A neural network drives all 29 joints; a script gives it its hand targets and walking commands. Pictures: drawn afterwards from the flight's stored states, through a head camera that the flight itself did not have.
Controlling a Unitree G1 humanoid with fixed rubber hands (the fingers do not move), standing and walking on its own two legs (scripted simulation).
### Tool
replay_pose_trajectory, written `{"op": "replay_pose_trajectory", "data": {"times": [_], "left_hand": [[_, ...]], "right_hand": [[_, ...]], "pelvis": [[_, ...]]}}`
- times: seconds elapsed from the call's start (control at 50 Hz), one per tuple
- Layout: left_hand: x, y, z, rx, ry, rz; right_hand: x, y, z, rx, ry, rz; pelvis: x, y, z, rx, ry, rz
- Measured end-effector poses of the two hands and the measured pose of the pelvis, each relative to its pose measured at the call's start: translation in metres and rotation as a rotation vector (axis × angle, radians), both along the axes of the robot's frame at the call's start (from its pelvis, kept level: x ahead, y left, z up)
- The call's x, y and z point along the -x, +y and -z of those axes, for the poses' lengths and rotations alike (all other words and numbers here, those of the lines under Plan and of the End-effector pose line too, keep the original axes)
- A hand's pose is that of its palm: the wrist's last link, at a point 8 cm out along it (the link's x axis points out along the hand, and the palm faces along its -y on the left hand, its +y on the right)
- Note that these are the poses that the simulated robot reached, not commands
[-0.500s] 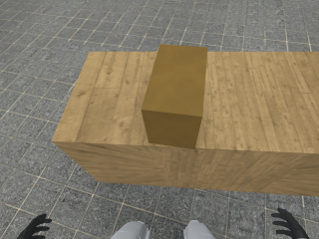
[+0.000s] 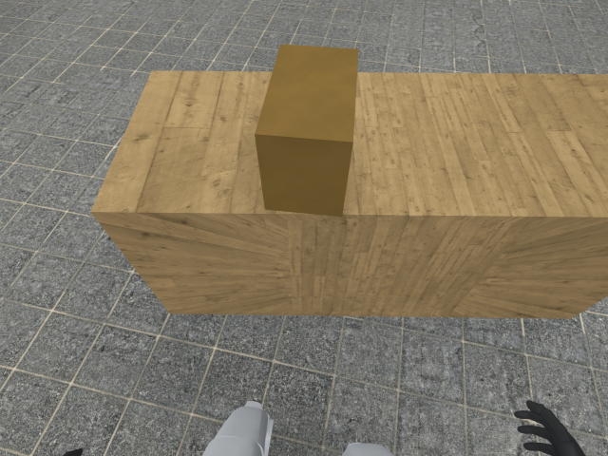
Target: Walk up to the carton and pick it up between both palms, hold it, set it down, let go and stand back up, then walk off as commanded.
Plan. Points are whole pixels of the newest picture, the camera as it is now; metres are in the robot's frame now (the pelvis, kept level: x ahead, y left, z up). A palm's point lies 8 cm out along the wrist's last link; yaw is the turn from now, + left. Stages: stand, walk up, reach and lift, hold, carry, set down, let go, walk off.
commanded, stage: walk off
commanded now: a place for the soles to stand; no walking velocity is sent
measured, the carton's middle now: (311, 130) +0.73 +0.00 -0.06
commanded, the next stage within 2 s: none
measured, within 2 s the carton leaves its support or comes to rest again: neither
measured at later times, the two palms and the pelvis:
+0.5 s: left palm out of the picture -0.08 +0.36 -0.09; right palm out of the picture -0.09 -0.29 -0.09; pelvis -0.17 +0.03 +0.00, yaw +3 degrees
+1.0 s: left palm out of the picture -0.27 +0.34 -0.07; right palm out of the picture -0.25 -0.31 -0.10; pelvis -0.35 +0.02 +0.01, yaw +1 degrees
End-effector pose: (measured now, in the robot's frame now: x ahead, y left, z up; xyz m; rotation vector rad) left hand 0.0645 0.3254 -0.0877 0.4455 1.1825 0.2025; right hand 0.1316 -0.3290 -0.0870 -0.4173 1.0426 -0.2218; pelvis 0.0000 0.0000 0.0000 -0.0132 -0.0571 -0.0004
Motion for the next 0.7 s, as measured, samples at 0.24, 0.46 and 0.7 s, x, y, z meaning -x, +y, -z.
{"op": "replay_pose_trajectory", "data": {"times": [0.24,0.46,0.7], "left_hand": [[0.036,0.009,-0.035,-0.055,-0.159,0.018],[0.122,0.038,-0.002,-0.013,-0.113,-0.032],[0.23,0.014,0.002,-0.005,-0.041,-0.003]], "right_hand": [[0.091,0.012,0.012,-0.039,0.087,-0.034],[0.206,0.035,0.004,0.01,0.122,-0.02],[0.267,0.014,0.007,0.001,0.037,-0.001]], "pelvis": [[0.077,0.007,-0.008,-0.063,0.006,-0.027],[0.162,0.031,-0.001,-0.03,-0.02,-0.056],[0.251,0.011,0.003,0.015,-0.007,-0.01]]}}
